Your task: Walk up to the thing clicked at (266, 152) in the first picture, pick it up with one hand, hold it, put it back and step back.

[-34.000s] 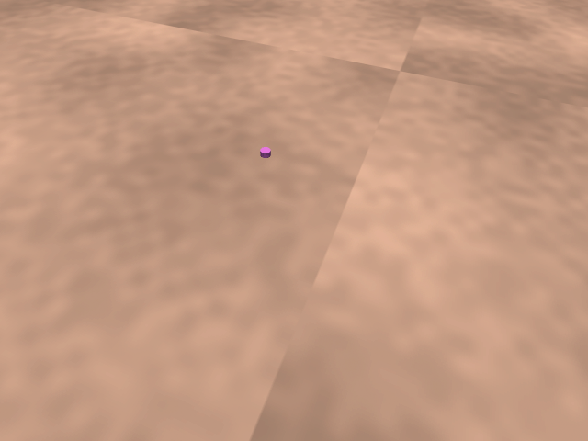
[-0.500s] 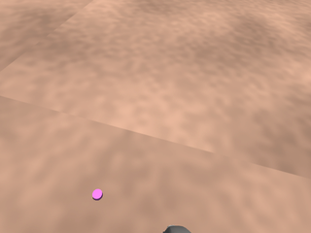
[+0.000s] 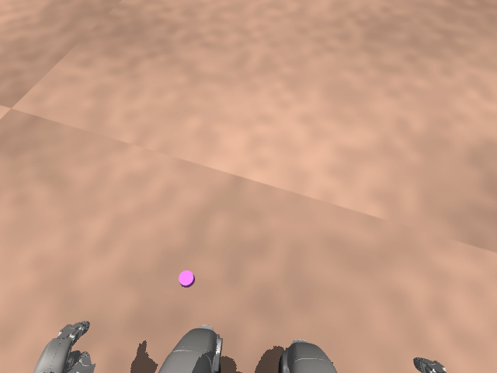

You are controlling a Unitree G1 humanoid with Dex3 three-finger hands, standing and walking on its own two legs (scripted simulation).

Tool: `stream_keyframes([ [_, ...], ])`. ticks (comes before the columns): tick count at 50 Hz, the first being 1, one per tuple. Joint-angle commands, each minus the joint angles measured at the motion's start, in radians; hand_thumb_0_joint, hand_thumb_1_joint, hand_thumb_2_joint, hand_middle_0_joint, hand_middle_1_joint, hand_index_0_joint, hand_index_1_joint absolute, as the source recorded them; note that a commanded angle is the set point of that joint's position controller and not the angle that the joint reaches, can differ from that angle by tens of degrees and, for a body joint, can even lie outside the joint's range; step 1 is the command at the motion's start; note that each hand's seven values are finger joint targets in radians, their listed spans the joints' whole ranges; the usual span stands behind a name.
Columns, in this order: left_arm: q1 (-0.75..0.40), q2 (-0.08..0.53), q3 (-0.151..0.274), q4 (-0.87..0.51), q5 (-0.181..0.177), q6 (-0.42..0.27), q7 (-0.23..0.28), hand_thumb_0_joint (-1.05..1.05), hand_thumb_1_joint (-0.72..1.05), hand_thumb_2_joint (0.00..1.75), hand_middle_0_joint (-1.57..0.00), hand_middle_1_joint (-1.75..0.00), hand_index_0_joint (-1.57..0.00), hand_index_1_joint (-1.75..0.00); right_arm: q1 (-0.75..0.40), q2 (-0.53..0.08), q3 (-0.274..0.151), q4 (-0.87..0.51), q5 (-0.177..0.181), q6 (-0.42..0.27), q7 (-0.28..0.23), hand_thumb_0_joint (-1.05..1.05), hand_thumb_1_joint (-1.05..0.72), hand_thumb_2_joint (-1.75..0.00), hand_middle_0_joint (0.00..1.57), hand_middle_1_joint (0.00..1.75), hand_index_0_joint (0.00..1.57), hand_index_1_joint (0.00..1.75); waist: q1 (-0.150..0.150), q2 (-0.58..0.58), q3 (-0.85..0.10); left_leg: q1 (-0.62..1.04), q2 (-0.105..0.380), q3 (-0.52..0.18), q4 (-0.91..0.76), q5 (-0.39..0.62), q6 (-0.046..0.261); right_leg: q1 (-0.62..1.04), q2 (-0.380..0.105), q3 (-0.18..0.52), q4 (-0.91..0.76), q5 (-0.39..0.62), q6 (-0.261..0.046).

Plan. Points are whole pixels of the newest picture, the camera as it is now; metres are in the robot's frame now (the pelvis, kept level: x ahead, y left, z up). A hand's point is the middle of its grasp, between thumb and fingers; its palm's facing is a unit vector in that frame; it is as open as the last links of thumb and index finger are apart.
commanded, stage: walk up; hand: left
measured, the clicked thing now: (186, 278) +0.42 +0.25 -0.74
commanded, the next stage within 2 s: none
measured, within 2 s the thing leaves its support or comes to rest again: neither
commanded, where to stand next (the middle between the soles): +0.03 +0.01 m, yaw +0 degrees
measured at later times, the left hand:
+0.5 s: hand out of the picture +0.01 +0.28 -0.15, palm faces -0.05 -0.92 -0.38, open 7.4 cm
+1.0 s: hand out of the picture +0.05 +0.29 -0.13, palm faces -0.09 -0.92 -0.38, open 7.4 cm
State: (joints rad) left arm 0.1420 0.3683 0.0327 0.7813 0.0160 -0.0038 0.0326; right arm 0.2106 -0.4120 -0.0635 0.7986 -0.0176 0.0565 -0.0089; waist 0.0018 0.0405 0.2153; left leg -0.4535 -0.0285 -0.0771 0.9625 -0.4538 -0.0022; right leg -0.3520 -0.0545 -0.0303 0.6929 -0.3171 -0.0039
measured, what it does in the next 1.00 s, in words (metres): steps on the spot: left foot, then right foot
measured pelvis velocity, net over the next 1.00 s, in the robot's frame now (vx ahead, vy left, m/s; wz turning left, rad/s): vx -0.03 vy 0.01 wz -0.04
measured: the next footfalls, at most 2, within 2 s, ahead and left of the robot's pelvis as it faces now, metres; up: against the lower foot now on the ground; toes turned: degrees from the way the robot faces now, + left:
left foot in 0.06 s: +0.04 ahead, +0.15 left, +0.00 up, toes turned -1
right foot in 0.42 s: -0.03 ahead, -0.11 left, +0.00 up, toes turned -1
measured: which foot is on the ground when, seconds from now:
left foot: up 0.00-0.04, down 0.06-0.46, up 0.48-0.68, down 0.70-1.00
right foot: down 0.00-0.08, up 0.10-0.40, down 0.42-0.74, up 0.76-1.00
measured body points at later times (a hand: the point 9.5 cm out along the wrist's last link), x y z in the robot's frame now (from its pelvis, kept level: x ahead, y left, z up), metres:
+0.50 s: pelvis -0.04 +0.01 +0.00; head -0.04 +0.01 +0.45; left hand +0.02 +0.33 -0.12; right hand +0.04 -0.31 -0.11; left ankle +0.00 +0.14 -0.71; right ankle -0.07 -0.11 -0.72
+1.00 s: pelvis -0.03 +0.01 +0.02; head -0.02 +0.02 +0.46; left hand +0.05 +0.34 -0.10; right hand +0.00 -0.31 -0.09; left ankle +0.03 +0.14 -0.72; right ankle +0.04 -0.14 -0.69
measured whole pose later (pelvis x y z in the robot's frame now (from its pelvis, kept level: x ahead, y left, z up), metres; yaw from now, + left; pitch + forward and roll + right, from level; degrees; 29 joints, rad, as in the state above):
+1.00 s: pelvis -0.03 +0.01 +0.02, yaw -2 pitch -4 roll +0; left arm 0.29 0.45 0.06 0.91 0.02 -0.02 -0.04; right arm 0.33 -0.39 -0.05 0.89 -0.03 -0.05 0.03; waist -0.03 -0.04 0.07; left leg -0.22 0.02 0.02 0.50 -0.21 0.02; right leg -0.40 -0.05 0.03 0.79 -0.36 -0.01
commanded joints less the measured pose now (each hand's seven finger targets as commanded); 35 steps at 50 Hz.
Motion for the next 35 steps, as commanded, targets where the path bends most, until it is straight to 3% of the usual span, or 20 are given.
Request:
stream_keyframes([
  [1, 0.003, 0.292, 0.084, -0.073, -0.012, -0.009, 0.028, 0.0, 0.9, 0.9, -0.2, -0.3, -0.2, -0.3, 0.13, -0.158, -0.065, -0.052, 0.0, -0.036, -0.002, 0.0, -0.9, -0.9, 0.2, 0.3, 0.2, 0.3, -0.027, -0.204, -0.33, 0.123, 0.028, 0.049, -0.341, 0.144, 0.017, 0.212, -0.215, 0.159, 0.047, 0.738, -0.182],
  [2, -0.002, 0.279, 0.072, -0.069, -0.022, -0.001, 0.022, 0.0, 0.9, 0.9, -0.2, -0.3, -0.2, -0.3, 0.13, -0.151, -0.066, -0.036, -0.002, -0.047, -0.002, 0.0, -0.9, -0.9, 0.2, 0.3, 0.2, 0.3, -0.036, -0.152, -0.328, 0.198, -0.004, 0.091, -0.474, 0.307, 0.016, 0.167, -0.16, 0.113, 0.111, 0.626, -0.145],
  [3, 0.024, 0.236, 0.059, -0.072, -0.028, 0.002, 0.019, 0.0, 0.9, 0.9, -0.2, -0.3, -0.2, -0.3, 0.107, -0.186, -0.074, -0.045, -0.014, -0.058, -0.004, 0.0, -0.9, -0.9, 0.2, 0.3, 0.2, 0.3, -0.025, -0.073, -0.339, 0.299, 0.061, -0.012, -0.491, 0.553, 0.041, 0.064, -0.09, 0.082, 0.197, 0.422, -0.083],
  [4, 0.055, 0.175, 0.048, -0.075, -0.03, 0.009, 0.017, 0.0, 0.9, 0.9, -0.2, -0.3, -0.2, -0.3, 0.086, -0.26, -0.088, -0.066, -0.026, -0.065, -0.005, 0.0, -0.9, -0.9, 0.2, 0.3, 0.2, 0.3, -0.009, 0.135, -0.362, 0.414, 0.264, -0.309, -0.459, 0.837, 0.125, -0.145, 0.041, 0.042, 0.37, -0.098, -0.025],
  [5, 0.052, 0.2, 0.055, -0.061, -0.024, 0.024, 0.029, 0.0, 0.9, 0.9, -0.2, -0.3, -0.2, -0.3, 0.08, -0.316, -0.093, -0.072, -0.008, -0.064, -0.001, 0.0, -0.9, -0.9, 0.2, 0.3, 0.2, 0.3, -0.017, 0.11, -0.377, 0.386, 0.391, -0.404, -0.425, 0.95, 0.263, -0.161, 0.107, 0.103, 0.478, -0.377, -0.02],
  [6, 0.018, 0.228, 0.059, -0.038, -0.021, 0.023, 0.04, 0.0, 0.9, 0.9, -0.2, -0.3, -0.2, -0.3, 0.085, -0.325, -0.095, -0.057, 0.006, -0.064, -0.003, 0.0, -0.9, -0.9, 0.2, 0.3, 0.2, 0.3, -0.045, 0.147, -0.359, 0.306, 0.439, -0.485, -0.461, 0.884, 0.336, -0.121, 0.085, 0.165, 0.498, -0.392, -0.017],
  [9, 0.035, 0.228, 0.069, -0.005, -0.027, 0.022, 0.012, 0.0, 0.9, 0.9, -0.2, -0.3, -0.2, -0.3, -0.01, -0.216, -0.059, -0.057, -0.001, -0.078, -0.027, 0.0, -0.9, -0.9, 0.2, 0.3, 0.2, 0.3, 0.006, 0.062, -0.291, 0.334, 0.266, -0.188, -0.391, 0.826, 0.223, -0.171, 0.102, 0.22, 0.509, -0.255, -0.032],
  [15, 0.031, 0.224, 0.06, 0.024, -0.009, 0.007, -0.023, 0.0, 0.9, 0.9, -0.2, -0.3, -0.2, -0.3, 0.029, -0.247, -0.058, -0.034, -0.015, -0.107, -0.021, 0.0, -0.9, -0.9, 0.2, 0.3, 0.2, 0.3, -0.044, 0.136, -0.265, 0.367, 0.278, -0.229, -0.496, 0.309, 0.212, -0.093, 0.056, 0.117, 0.149, -0.231, 0.004],
  [18, 0.085, 0.237, 0.067, 0.063, 0.003, -0.01, -0.032, 0.0, 0.9, 0.9, -0.2, -0.3, -0.2, -0.3, -0.009, -0.282, -0.062, -0.04, -0.024, -0.097, -0.002, 0.0, -0.9, -0.9, 0.2, 0.3, 0.2, 0.3, -0.024, 0.169, -0.202, 0.206, 0.284, -0.228, -0.551, 0.045, 0.229, 0.033, 0.065, 0.044, 0.014, -0.27, -0.012],
  [20, 0.159, 0.205, 0.069, 0.109, 0.01, -0.027, -0.033, 0.0, 0.9, 0.9, -0.2, -0.3, -0.2, -0.3, -0.058, -0.262, -0.051, -0.045, -0.017, -0.087, 0.009, 0.0, -0.9, -0.9, 0.2, 0.3, 0.2, 0.3, 0.029, 0.143, -0.185, 0.087, 0.236, -0.145, -0.493, 0.014, 0.185, 0.199, 0.08, 0.005, -0.21, -0.113, -0.037],
  [21, 0.175, 0.219, 0.074, 0.118, 0.019, -0.039, -0.031, 0.0, 0.9, 0.9, -0.2, -0.3, -0.2, -0.3, -0.053, -0.217, -0.035, -0.044, -0.007, -0.083, 0.011, 0.0, -0.9, -0.9, 0.2, 0.3, 0.2, 0.3, 0.041, 0.077, -0.189, 0.027, 0.191, -0.099, -0.411, 0.057, 0.132, 0.283, 0.069, 0.064, -0.282, -0.063, -0.057],
  [22, 0.204, 0.277, 0.092, 0.117, 0.031, -0.051, -0.027, 0.0, 0.9, 0.9, -0.2, -0.3, -0.2, -0.3, -0.06, -0.159, -0.018, -0.055, 0.006, -0.08, 0.011, 0.0, -0.9, -0.9, 0.2, 0.3, 0.2, 0.3, 0.054, -0.112, -0.183, -0.093, 0.103, -0.02, -0.199, 0.06, 0.074, 0.329, -0.057, 0.336, -0.377, -0.188, -0.104],
  [23, 0.181, 0.362, 0.104, 0.104, 0.031, -0.055, -0.026, 0.0, 0.9, 0.9, -0.2, -0.3, -0.2, -0.3, -0.13, -0.149, -0.014, -0.073, 0.005, -0.081, 0.007, 0.0, -0.9, -0.9, 0.2, 0.3, 0.2, 0.3, 0.076, -0.242, -0.109, -0.218, -0.008, 0.069, -0.085, -0.104, 0.036, 0.23, -0.24, 0.618, -0.477, -0.388, -0.195],
  [24, 0.132, 0.387, 0.104, 0.085, 0.032, -0.052, -0.031, 0.0, 0.9, 0.9, -0.2, -0.3, -0.2, -0.3, -0.139, -0.215, -0.036, -0.053, -0.002, -0.085, -0.001, 0.0, -0.9, -0.9, 0.2, 0.3, 0.2, 0.3, 0.07, -0.182, -0.028, -0.137, 0.027, -0.023, -0.003, -0.125, 0.025, 0.06, -0.318, 0.682, -0.494, -0.399, -0.262],
  [25, 0.09, 0.357, 0.1, 0.065, 0.026, -0.05, -0.035, 0.0, 0.9, 0.9, -0.2, -0.3, -0.2, -0.3, -0.086, -0.232, -0.044, -0.032, 0.004, -0.096, 0.005, 0.0, -0.9, -0.9, 0.2, 0.3, 0.2, 0.3, 0.035, -0.167, -0.006, -0.087, 0.046, -0.012, -0.008, -0.105, 0.027, 0.032, -0.31, 0.6, -0.461, -0.297, -0.272],
  [26, 0.088, 0.305, 0.094, 0.06, 0.019, -0.053, -0.036, 0.0, 0.9, 0.9, -0.2, -0.3, -0.2, -0.3, -0.06, -0.222, -0.037, -0.016, 0.013, -0.103, 0.01, 0.0, -0.9, -0.9, 0.2, 0.3, 0.2, 0.3, 0.025, -0.132, -0.018, -0.11, 0.054, -0.019, -0.059, -0.073, 0.033, 0.117, -0.246, 0.47, -0.426, -0.157, -0.236],
  [28, 0.112, 0.279, 0.084, 0.069, 0.015, -0.066, -0.032, 0.0, 0.9, 0.9, -0.2, -0.3, -0.2, -0.3, -0.038, -0.173, -0.029, 0.007, 0.009, -0.107, 0.016, 0.0, -0.9, -0.9, 0.2, 0.3, 0.2, 0.3, 0.024, -0.182, -0.076, -0.096, 0.055, 0.026, -0.12, -0.005, 0.025, 0.208, -0.184, 0.341, -0.385, 0.068, -0.199],
  [31, 0.127, 0.297, 0.081, 0.057, 0.013, -0.06, -0.041, 0.0, 0.9, 0.9, -0.2, -0.3, -0.2, -0.3, -0.022, -0.166, -0.028, 0.012, 0.007, -0.113, 0.023, 0.0, -0.9, -0.9, 0.2, 0.3, 0.2, 0.3, 0.035, -0.216, -0.126, 0.046, 0.031, 0.094, -0.248, 0.046, 0.014, 0.167, -0.154, 0.267, -0.336, 0.169, -0.184],
  [34, 0.053, 0.251, 0.057, 0.036, -0.001, -0.038, -0.041, 0.0, 0.9, 0.9, -0.2, -0.3, -0.2, -0.3, 0.049, -0.141, -0.033, 0.061, 0.01, -0.119, 0.017, 0.0, -0.9, -0.9, 0.2, 0.3, 0.2, 0.3, -0.026, -0.181, -0.189, 0.298, -0.003, 0.125, -0.487, 0.271, 0.015, 0.06, -0.097, 0.142, -0.188, 0.27, -0.132],
  [35, 0.059, 0.214, 0.041, 0.031, -0.01, -0.032, -0.041, 0.0, 0.9, 0.9, -0.2, -0.3, -0.2, -0.3, 0.079, -0.162, -0.041, 0.071, 0.004, -0.125, 0.008, 0.0, -0.9, -0.9, 0.2, 0.3, 0.2, 0.3, -0.04, -0.139, -0.226, 0.412, 0.019, 0.077, -0.536, 0.334, 0.026, 0.004, -0.064, 0.119, -0.093, 0.282, -0.097],
])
